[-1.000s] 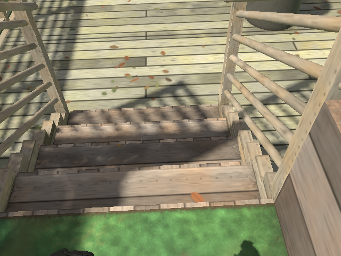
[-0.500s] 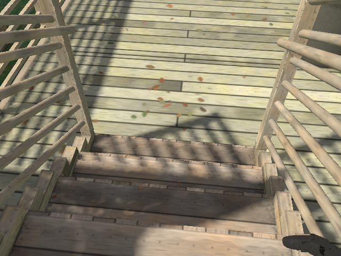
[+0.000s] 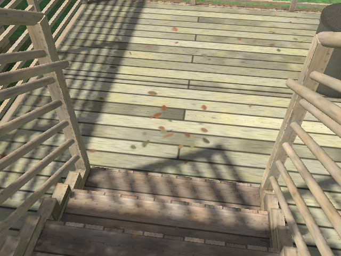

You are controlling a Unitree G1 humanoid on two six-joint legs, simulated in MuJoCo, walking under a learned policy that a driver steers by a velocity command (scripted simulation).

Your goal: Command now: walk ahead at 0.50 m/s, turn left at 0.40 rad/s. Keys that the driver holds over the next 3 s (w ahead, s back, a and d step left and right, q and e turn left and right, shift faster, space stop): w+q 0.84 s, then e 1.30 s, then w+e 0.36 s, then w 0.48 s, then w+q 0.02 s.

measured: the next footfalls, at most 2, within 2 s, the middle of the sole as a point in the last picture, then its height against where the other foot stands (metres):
left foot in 0.50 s outside the picture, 0.17 m lower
right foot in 1.04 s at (141, 253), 0.17 m lower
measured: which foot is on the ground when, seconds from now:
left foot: up 0.00-0.48, down 0.50-1.00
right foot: down 0.00-0.52, up 0.54-1.00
